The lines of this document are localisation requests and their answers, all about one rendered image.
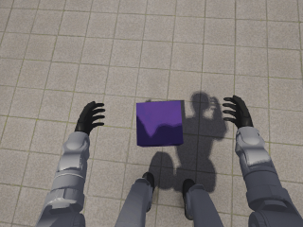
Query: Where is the robot left foot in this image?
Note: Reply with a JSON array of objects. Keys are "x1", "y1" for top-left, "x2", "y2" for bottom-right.
[{"x1": 142, "y1": 172, "x2": 154, "y2": 212}]

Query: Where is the carton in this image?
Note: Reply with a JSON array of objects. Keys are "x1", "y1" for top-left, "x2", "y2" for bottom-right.
[{"x1": 135, "y1": 100, "x2": 184, "y2": 148}]

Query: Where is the right robot forearm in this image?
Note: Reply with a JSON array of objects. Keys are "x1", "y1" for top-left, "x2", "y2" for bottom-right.
[{"x1": 235, "y1": 126, "x2": 303, "y2": 220}]

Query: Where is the left robot upper arm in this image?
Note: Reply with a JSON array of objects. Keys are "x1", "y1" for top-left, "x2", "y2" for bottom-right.
[{"x1": 36, "y1": 211, "x2": 86, "y2": 227}]

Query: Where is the left robot thigh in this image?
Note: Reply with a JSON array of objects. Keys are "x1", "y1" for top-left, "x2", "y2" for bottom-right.
[{"x1": 115, "y1": 182, "x2": 153, "y2": 227}]

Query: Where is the robot left hand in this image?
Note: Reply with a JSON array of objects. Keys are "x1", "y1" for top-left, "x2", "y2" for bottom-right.
[{"x1": 74, "y1": 101, "x2": 106, "y2": 136}]

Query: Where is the right robot upper arm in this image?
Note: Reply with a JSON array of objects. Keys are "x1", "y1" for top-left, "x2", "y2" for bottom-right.
[{"x1": 248, "y1": 210, "x2": 303, "y2": 227}]

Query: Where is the left robot forearm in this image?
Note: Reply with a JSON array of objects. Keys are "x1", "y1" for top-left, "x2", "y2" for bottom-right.
[{"x1": 34, "y1": 131, "x2": 90, "y2": 227}]

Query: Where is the robot right hand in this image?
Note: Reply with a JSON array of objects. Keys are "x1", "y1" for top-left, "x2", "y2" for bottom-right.
[{"x1": 223, "y1": 95, "x2": 254, "y2": 129}]

